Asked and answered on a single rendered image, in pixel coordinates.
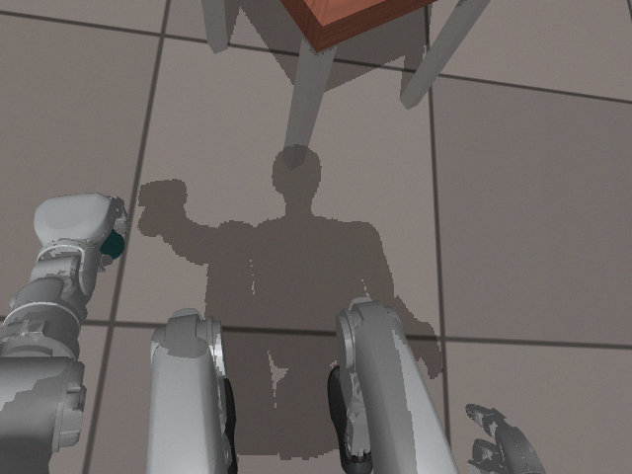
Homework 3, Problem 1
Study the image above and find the right robot hand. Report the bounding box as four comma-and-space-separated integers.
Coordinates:
465, 404, 546, 474

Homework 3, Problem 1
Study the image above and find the right robot foot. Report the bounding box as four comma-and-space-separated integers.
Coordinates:
328, 365, 373, 474

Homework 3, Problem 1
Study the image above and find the left robot arm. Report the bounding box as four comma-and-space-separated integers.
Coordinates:
0, 240, 99, 474

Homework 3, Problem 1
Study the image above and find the left robot hand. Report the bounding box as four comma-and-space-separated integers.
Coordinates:
34, 193, 130, 273

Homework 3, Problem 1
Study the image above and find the can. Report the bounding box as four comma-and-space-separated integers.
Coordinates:
99, 229, 124, 260

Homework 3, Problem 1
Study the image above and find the chair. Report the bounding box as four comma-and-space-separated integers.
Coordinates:
201, 0, 491, 171

